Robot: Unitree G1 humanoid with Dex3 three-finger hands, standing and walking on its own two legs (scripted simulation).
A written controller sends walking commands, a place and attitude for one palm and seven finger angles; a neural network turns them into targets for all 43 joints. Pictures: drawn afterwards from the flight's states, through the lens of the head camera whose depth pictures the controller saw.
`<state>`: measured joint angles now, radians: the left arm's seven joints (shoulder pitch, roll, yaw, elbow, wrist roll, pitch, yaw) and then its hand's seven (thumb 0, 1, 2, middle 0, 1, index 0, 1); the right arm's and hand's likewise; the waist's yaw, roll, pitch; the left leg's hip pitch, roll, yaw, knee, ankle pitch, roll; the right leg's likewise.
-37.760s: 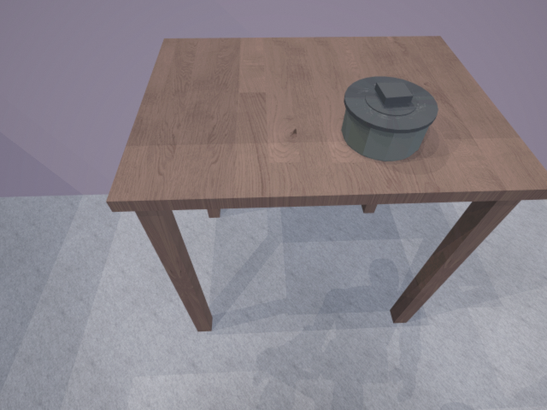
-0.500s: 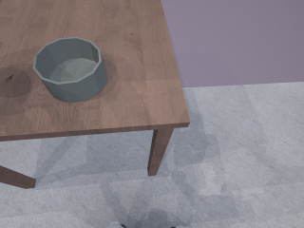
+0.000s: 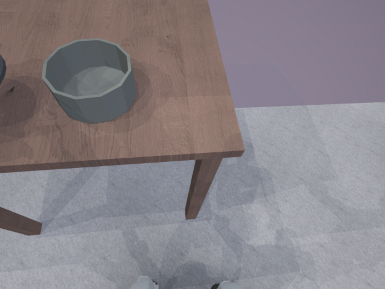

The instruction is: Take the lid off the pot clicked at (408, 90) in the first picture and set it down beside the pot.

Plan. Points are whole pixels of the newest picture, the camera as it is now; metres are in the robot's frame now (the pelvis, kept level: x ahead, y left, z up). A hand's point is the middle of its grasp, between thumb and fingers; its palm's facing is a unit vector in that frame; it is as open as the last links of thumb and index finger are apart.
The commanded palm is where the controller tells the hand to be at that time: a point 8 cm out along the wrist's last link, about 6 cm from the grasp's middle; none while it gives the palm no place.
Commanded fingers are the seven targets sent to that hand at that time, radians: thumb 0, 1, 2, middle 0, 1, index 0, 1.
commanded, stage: lower the lid onto the table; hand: left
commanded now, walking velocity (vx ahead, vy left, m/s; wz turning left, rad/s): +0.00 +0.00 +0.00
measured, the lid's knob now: out of the picture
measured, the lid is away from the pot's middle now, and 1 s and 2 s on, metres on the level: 0.22 0.22 0.23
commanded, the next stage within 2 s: open the fingers wide in 1.06 s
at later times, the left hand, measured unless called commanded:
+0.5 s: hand out of the picture +0.48 +0.38 +0.15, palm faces -0.41 -0.26 -0.87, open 9.0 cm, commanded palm +0.55 +0.39 +0.23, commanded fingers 0.00 0.51 1.08 -0.64 -1.06 -0.68 -1.06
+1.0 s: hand out of the picture +0.47 +0.37 +0.12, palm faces -0.46 -0.23 -0.86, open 9.0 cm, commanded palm +0.56 +0.38 +0.19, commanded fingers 0.00 0.51 1.08 -0.64 -1.06 -0.68 -1.06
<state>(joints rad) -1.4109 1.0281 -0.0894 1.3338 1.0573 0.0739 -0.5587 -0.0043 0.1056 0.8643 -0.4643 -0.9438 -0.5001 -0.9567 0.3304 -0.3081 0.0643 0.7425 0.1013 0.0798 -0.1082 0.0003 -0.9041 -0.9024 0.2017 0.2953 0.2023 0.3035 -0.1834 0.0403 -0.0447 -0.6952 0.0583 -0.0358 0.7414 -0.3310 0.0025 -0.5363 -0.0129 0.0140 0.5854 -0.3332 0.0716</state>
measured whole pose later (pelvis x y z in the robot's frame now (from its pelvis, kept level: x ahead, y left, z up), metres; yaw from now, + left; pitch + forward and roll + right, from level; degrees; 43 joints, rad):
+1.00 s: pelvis -0.01 +0.01 -0.01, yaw -1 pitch +19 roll -5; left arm -1.31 1.01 -0.06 1.33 1.05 -0.01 -0.51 0.00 0.11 0.87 -0.46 -0.94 -0.49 -0.96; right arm 0.36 -0.30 0.07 0.73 0.10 0.09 -0.12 0.00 -0.90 -0.90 0.20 0.30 0.20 0.30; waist -0.20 0.05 -0.07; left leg -0.82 0.06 -0.04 0.86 -0.36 0.01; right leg -0.66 0.00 0.02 0.69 -0.36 0.08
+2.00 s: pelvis -0.03 +0.01 -0.02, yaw +0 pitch +17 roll -4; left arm -1.17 0.99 -0.01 1.18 1.03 -0.12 -0.45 0.00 0.06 0.72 -0.41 -0.88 -0.41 -0.89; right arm 0.33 -0.29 0.06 0.70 0.11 0.18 -0.11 0.00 -0.90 -0.90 0.20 0.30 0.20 0.30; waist -0.16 0.04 -0.07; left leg -0.82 0.05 -0.04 0.87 -0.35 0.01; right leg -0.66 -0.01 0.02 0.73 -0.37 0.07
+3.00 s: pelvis -0.02 +0.01 -0.01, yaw +0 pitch +15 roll -4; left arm -1.25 0.99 -0.06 1.14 1.03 -0.06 -0.51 0.00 -0.06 0.77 -0.42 -0.75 -0.42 -0.76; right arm 0.32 -0.29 0.05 0.69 0.11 0.18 -0.10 0.00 -0.90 -0.90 0.20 0.30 0.20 0.30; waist -0.14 0.04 -0.07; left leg -0.73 0.04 -0.04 0.80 -0.34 0.02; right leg -0.57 -0.02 0.01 0.65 -0.34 0.06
